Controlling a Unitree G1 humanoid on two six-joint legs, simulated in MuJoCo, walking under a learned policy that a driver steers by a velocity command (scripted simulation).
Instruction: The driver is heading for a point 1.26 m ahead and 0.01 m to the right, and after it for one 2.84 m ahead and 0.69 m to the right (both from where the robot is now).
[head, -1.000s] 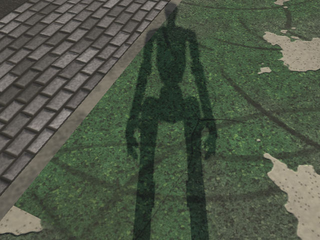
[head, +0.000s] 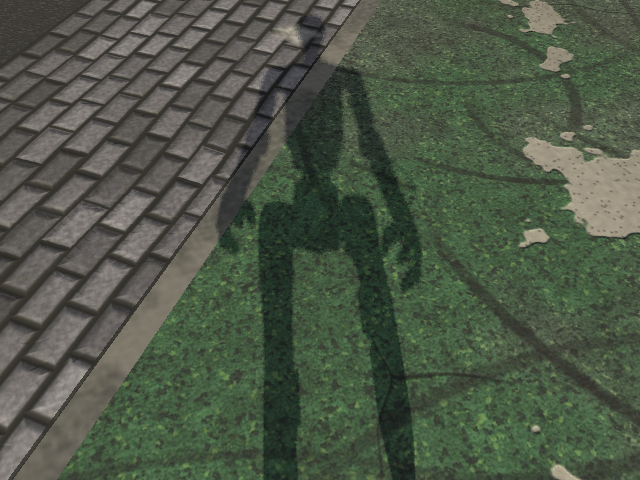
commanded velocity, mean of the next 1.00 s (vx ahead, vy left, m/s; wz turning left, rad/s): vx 0.18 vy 0.00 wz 0.00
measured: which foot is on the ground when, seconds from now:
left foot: down 0.00-0.28, up 0.30-0.58, down 0.60-1.00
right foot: up 0.00-0.24, down 0.26-1.00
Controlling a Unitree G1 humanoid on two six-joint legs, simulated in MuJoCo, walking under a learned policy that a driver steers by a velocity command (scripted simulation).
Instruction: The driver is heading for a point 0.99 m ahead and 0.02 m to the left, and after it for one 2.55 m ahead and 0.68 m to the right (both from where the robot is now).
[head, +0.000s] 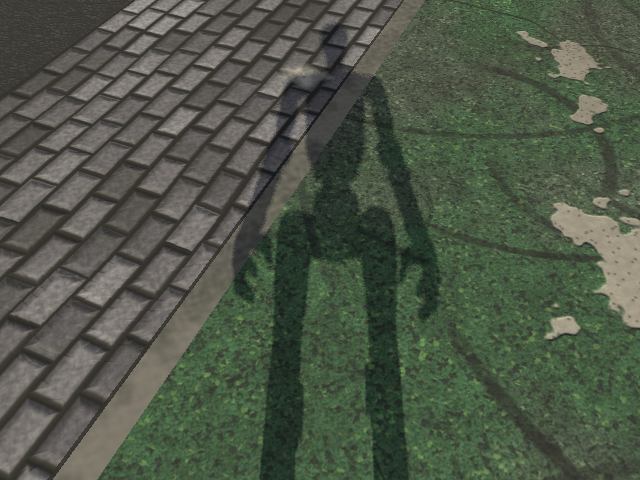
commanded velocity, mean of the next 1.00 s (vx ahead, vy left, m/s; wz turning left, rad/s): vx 0.35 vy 0.00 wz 0.00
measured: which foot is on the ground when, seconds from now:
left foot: down 0.00-0.10, up 0.12-0.54, down 0.56-1.00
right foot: down 0.00-0.58, up 0.60-1.00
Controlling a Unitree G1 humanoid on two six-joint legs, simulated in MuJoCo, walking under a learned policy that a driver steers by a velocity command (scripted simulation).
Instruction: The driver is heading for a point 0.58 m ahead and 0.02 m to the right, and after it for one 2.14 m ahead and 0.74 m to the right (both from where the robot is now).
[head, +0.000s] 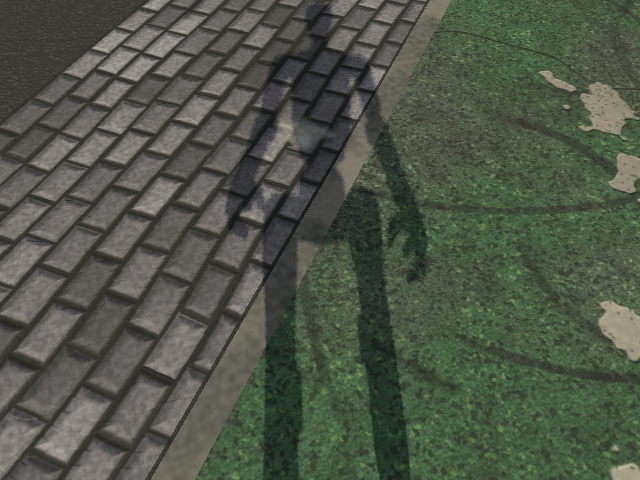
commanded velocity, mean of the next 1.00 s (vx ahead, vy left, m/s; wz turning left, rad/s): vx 0.04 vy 0.00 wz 0.00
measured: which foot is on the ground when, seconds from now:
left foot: down 0.00-1.00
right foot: up 0.00-0.02, down 0.04-1.00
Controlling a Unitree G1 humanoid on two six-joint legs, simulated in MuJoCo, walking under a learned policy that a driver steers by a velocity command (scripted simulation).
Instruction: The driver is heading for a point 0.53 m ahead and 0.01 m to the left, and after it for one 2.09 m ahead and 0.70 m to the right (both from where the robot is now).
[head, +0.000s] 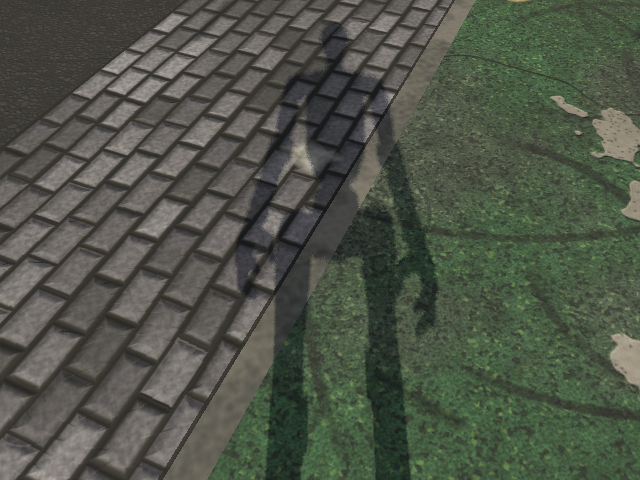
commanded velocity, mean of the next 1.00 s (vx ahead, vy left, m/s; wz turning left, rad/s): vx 0.35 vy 0.00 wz -0.09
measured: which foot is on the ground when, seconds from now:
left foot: down 0.00-0.20, up 0.22-0.70, down 0.72-1.00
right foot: down 0.00-0.72, up 0.74-1.00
